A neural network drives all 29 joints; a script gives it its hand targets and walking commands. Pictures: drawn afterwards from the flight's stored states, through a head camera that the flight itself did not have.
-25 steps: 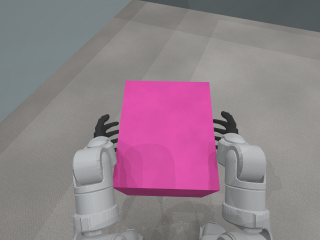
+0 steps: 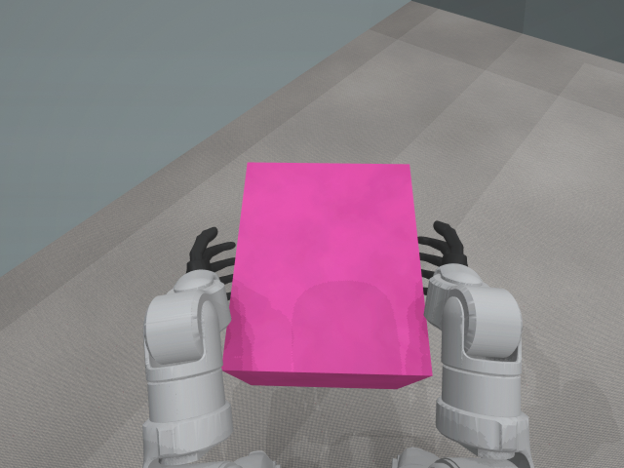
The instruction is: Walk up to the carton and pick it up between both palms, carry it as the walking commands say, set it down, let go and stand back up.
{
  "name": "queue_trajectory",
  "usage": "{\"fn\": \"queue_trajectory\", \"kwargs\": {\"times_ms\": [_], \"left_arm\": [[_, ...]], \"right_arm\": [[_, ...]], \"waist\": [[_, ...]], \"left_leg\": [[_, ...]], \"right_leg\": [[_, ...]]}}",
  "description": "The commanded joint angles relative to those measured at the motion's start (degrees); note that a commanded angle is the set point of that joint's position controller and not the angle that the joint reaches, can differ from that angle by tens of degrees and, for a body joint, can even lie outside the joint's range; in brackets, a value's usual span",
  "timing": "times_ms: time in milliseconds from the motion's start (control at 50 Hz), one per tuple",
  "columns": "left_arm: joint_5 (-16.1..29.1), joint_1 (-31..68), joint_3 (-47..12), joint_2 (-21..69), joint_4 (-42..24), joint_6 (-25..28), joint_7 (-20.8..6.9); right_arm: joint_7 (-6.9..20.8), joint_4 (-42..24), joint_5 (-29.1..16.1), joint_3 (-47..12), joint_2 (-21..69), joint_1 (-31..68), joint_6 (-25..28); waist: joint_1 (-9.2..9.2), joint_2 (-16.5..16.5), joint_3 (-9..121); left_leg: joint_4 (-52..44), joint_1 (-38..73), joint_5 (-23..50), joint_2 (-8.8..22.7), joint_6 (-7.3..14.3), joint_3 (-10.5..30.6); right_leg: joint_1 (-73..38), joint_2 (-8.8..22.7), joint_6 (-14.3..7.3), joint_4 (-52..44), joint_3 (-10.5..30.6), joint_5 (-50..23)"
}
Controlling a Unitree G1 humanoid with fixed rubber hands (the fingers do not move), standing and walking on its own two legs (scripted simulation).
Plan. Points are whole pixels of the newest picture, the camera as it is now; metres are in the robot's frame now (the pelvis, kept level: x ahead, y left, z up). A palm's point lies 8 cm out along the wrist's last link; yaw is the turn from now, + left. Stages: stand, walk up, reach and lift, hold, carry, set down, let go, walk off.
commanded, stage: carry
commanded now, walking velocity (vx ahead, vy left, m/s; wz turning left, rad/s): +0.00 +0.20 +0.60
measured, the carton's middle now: (325, 281) +0.35 -0.03 +0.01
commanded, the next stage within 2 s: none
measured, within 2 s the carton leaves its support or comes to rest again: neither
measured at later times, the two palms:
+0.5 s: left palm out of the picture +0.15 +0.34 +0.08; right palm (253, 376) +0.21 +0.06 +0.07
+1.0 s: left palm out of the picture +0.00 +0.43 +0.08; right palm out of the picture +0.07 +0.15 +0.08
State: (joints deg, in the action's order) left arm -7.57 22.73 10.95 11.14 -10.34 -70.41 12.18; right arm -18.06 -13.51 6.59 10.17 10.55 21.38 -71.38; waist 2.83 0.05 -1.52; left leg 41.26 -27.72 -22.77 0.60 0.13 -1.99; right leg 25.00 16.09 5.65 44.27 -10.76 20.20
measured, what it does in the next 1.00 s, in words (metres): walks backwards, turning left: right foot, then left foot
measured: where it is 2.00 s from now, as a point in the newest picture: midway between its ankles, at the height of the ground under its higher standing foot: outside the picture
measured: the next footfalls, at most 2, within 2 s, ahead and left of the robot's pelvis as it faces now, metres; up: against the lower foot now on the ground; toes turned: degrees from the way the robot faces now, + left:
right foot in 0.28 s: -0.01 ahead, +0.00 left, +0.00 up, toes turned +0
left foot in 0.54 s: -0.08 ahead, +0.32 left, +0.00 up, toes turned +17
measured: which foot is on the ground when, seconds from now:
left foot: down 0.00-0.30, up 0.32-0.52, down 0.54-1.00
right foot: down 0.00-0.02, up 0.04-0.26, down 0.28-0.54, up 0.56-0.74, down 0.76-1.00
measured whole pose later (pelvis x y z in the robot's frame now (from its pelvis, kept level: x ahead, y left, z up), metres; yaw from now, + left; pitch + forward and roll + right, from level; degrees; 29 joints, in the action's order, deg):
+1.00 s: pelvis -0.25 +0.22 +0.00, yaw +15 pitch +1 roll -1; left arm -6.3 21.3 12.1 10.6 -5.0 -70.4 13.3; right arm -17.8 -6.9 7.4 10.1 10.5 21.1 -70.8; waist 0.5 -2.1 1.5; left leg 35.7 -29.9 -6.8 -0.3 5.3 -7.0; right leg 27.7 3.8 0.0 45.4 -4.8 25.3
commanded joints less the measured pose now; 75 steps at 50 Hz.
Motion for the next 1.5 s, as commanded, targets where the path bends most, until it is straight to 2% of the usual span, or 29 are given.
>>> {"fn": "queue_trajectory", "kwargs": {"times_ms": [0, 20, 100, 240, 280, 300, 320, 340, 380, 440, 460, 500, 520, 560, 640, 760, 780, 800, 820, 860, 900, 940, 1000, 1060, 1100, 1120, 1200, 1260, 1480], "left_arm": [[22.1, 25.3, -38.3, 54.9, -2.4, -0.4, -20.7], [21.8, 26.7, -39.1, 56.5, -4.0, -0.5, -20.4], [27.8, 37.5, -42.6, 59.4, -5.4, 0.7, -21.6], [31.4, 39.3, -43.3, 57.6, -11.0, 1.2, -21.5], [31.2, 35.9, -42.9, 58.6, -5.9, 0.7, -22.0], [29.9, 34.9, -42.1, 58.3, -5.6, 1.2, -22.2], [28.1, 30.5, -39.9, 58.3, -4.4, 2.0, -22.1], [28.7, 31.5, -40.7, 61.2, -6.2, 2.8, -22.5], [28.5, 35.3, -38.1, 59.1, -10.8, 2.1, -21.8], [28.0, 35.3, -39.7, 57.0, -10.1, 0.7, -21.0], [27.1, 33.1, -39.3, 57.4, -7.1, 0.1, -20.9], [25.0, 28.2, -38.9, 55.6, -3.1, -0.1, -21.5], [23.7, 26.9, -38.8, 54.9, -1.3, -0.7, -21.7], [23.1, 26.8, -39.6, 54.7, -2.3, 0.3, -21.3], [29.3, 39.9, -43.3, 60.0, -7.8, 1.0, -21.7], [31.9, 39.8, -42.1, 59.3, -5.0, 0.0, -23.0], [32.1, 40.3, -43.2, 59.1, -6.3, 0.1, -23.4], [31.6, 39.3, -42.0, 59.0, -5.1, 1.1, -23.3], [30.2, 37.9, -41.0, 58.6, -4.5, 1.5, -23.5], [29.6, 36.8, -39.1, 58.2, -2.5, 0.4, -23.8], [28.3, 34.3, -39.2, 58.9, -1.4, -0.4, -22.6], [26.4, 33.7, -39.1, 56.6, 0.6, -0.4, -21.4], [27.8, 31.8, -40.2, 59.3, -0.3, 0.6, -22.0], [28.3, 35.6, -40.4, 60.8, -2.2, 0.6, -22.0], [28.1, 34.4, -39.9, 59.3, -2.6, 1.3, -22.2], [28.0, 33.9, -39.2, 60.6, 0.0, 1.6, -22.5], [29.7, 41.4, -41.9, 60.3, -7.8, 0.6, -22.7], [26.5, 34.6, -41.3, 57.3, -1.8, 0.3, -21.7], [24.4, 34.9, -36.6, 57.0, 1.5, 7.3, -22.3]], "right_arm": [[28.7, 2.4, -27.9, -40.6, 57.2, 30.0, -0.6], [29.2, 4.6, -28.1, -40.4, 58.3, 29.4, -0.3], [28.7, 4.8, -24.9, -37.3, 58.9, 29.8, 0.0], [26.1, -2.6, -24.2, -37.4, 58.1, 32.6, 2.3], [26.1, 0.8, -23.2, -37.6, 58.4, 30.5, 1.7], [26.3, 0.2, -23.2, -38.0, 59.4, 32.2, 1.5], [26.5, -2.0, -24.7, -41.4, 58.3, 33.0, 1.4], [26.7, -12.2, -26.2, -44.5, 59.0, 41.2, 2.1], [25.7, -13.7, -29.1, -43.6, 58.0, 43.2, 2.3], [26.3, -4.0, -26.7, -39.4, 56.8, 32.4, 1.1], [26.5, -2.6, -26.1, -39.3, 56.9, 32.6, 0.1], [26.9, 0.3, -26.3, -39.7, 57.3, 29.3, 0.2], [27.8, 5.7, -25.6, -39.1, 57.9, 26.7, -0.6], [28.4, 7.8, -26.4, -39.2, 59.9, 24.6, 0.7], [28.1, 3.8, -23.4, -35.2, 60.0, 28.4, 1.6], [26.1, 0.8, -23.5, -35.6, 61.0, 31.6, 2.4], [26.2, 1.5, -22.4, -34.9, 62.0, 30.4, 2.8], [26.6, 2.4, -23.1, -36.9, 61.4, 31.9, 2.0], [26.9, -0.4, -24.4, -39.0, 61.6, 35.2, 2.0], [27.1, -5.6, -27.1, -41.6, 60.3, 41.7, 2.2], [27.6, -2.7, -27.3, -39.0, 59.7, 39.4, 1.6], [28.9, 6.6, -25.6, -35.2, 58.6, 27.9, 0.4], [29.3, 4.8, -26.0, -38.2, 60.1, 30.0, 0.6], [29.3, 1.1, -27.5, -39.2, 61.3, 36.8, 1.1], [29.8, 4.5, -26.3, -37.9, 61.5, 34.3, 1.0], [29.5, 1.9, -26.2, -38.8, 60.1, 37.8, 1.4], [28.7, 1.2, -25.8, -37.8, 60.1, 36.7, 1.6], [28.9, 6.8, -25.0, -35.0, 57.7, 29.1, 0.5], [28.7, 7.5, -21.0, -33.4, 59.4, 30.7, 8.7]], "waist": [[-1.35, 4.4, 35.3], [-1.54, -20.5, 35.3], [-1.07, -8.2, 32.0], [-2.56, -15.2, 39.0], [-4.21, -11.9, 38.8], [-4.56, 9.4, 38.2], [-4.40, 28.5, 32.0], [-4.34, 24.9, 26.3], [-2.94, 10.1, 32.1], [-2.96, 13.0, 35.6], [-3.10, 19.9, 34.3], [-2.39, 13.7, 34.9], [-2.03, 4.1, 33.4], [-1.92, -24.8, 36.2], [-1.62, -14.4, 36.1], [-2.40, -8.6, 36.7], [-2.37, -4.8, 37.1], [-2.81, 12.9, 32.7], [-3.05, 19.6, 29.1], [-1.92, 14.6, 27.4], [-1.59, -3.9, 32.3], [-1.83, -15.8, 31.4], [-2.76, -5.9, 29.3], [-3.64, -12.8, 31.8], [-4.25, 7.5, 27.7], [-4.03, 21.1, 27.2], [-1.47, 0.2, 27.7], [-1.54, -9.5, 29.3], [-2.79, -8.0, 29.1]], "left_leg": [[-13.1, 24.8, 24.2, 3.6, 3.8, 6.6], [-10.7, 33.6, 60.6, 17.7, 10.3, 24.6], [-8.5, 27.6, 59.0, 13.4, 9.4, 16.7], [-22.1, 18.1, 23.6, 12.1, 5.5, 18.1], [-23.9, 6.1, 17.1, 4.6, -3.2, 10.1], [-8.6, -2.4, 7.4, -3.2, -7.5, 0.3], [25.4, -11.7, -8.8, -4.3, -4.6, 2.0], [36.7, -14.7, -6.1, 3.5, -1.1, 12.0], [25.9, -12.6, -1.5, 2.5, -0.3, 7.1], [4.3, 0.7, -2.8, -2.1, -1.0, -1.1], [0.4, 3.2, -2.5, -3.8, -1.1, -4.9], [-13.4, 13.1, 9.7, -2.9, -1.0, -3.9], [-13.5, 22.1, 20.6, 3.6, 0.5, 2.6], [-8.9, 33.5, 79.8, 22.1, 10.2, 20.3], [-10.9, 23.7, 53.6, 15.8, 7.9, 14.0], [-20.7, 15.2, 4.2, 14.4, 3.9, 13.0], [-17.3, 8.9, 2.1, 10.7, 1.2, 9.0], [-8.5, 6.4, -0.5, 2.2, -1.0, 0.3], [4.2, 9.8, -0.4, 0.3, -0.1, -1.3], [-0.9, 15.7, 7.5, 3.1, 1.5, 0.9], [-18.0, 20.7, 6.0, 6.5, 2.2, 8.0], [-28.8, 16.0, -14.7, 16.3, 4.2, 19.3], [-30.7, 7.1, -11.6, 15.5, 2.4, 14.3], [-34.4, 1.9, -11.6, 12.3, -3.2, 5.9], [-15.6, 2.2, -5.1, 1.1, -7.8, -4.6], [5.4, 7.5, -4.5, -1.2, -3.3, -4.4], [-9.8, 11.7, 9.9, 1.6, 1.7, -0.3], [-23.2, 15.0, 4.9, 14.4, 5.0, 18.7], [-26.9, 6.1, -1.6, 8.3, -1.2, 6.9]], "right_leg": [[-3.4, 1.5, 1.1, 7.2, 1.2, -22.5], [14.2, -8.6, 4.8, 15.3, -1.3, 17.2], [14.8, -8.6, 1.4, 25.8, 6.3, 16.3], [-7.3, -13.4, -5.5, 3.2, 5.3, 10.0], [-24.7, -10.6, -9.6, -15.4, 6.4, 6.8], [-30.9, 5.5, -15.0, -29.5, 25.2, 11.2], [-19.9, 22.7, -25.2, -31.3, 46.0, 5.1], [-15.8, 20.4, -23.0, -27.0, 38.2, -5.0], [-24.5, 9.5, -14.3, -15.5, 19.6, -31.4], [-23.2, 1.9, -8.9, -8.0, 6.0, -43.8], [-21.2, 1.2, -8.9, -8.4, 5.3, -41.9], [-15.4, -0.5, -5.2, -2.4, 3.2, -30.2], [-5.0, -1.7, -2.4, 0.1, 2.9, -17.9], [13.2, -9.3, 1.4, 14.4, 3.7, 22.3], [6.8, -10.7, -2.2, 20.5, 7.8, 12.3], [-15.4, -12.6, -6.6, -14.7, 7.5, 1.4], [-19.8, -5.4, -8.4, -18.5, 15.1, 1.8], [-10.8, 0.5, -11.6, -25.2, 25.6, 19.8], [-0.1, 2.4, -13.5, -27.9, 25.4, 22.4], [4.6, -1.2, -9.9, -24.9, 15.9, 14.8], [1.0, -9.2, -6.0, -9.0, 6.7, 5.9], [1.4, -14.1, -5.3, 2.4, 5.0, 11.4], [-6.0, -15.2, -8.9, 1.9, 4.8, 7.7], [-22.1, -18.3, -11.4, -7.2, -0.1, 7.4], [-14.9, -5.1, -15.3, -29.6, 19.7, 24.7], [0.5, 2.2, -17.2, -34.1, 30.1, 29.9], [-5.0, -5.1, -9.4, -18.2, 10.6, -5.3], [0.6, -12.3, -3.9, -5.6, 5.9, 6.3], [-16.6, -13.4, -11.2, -15.5, 9.9, 0.1]]}}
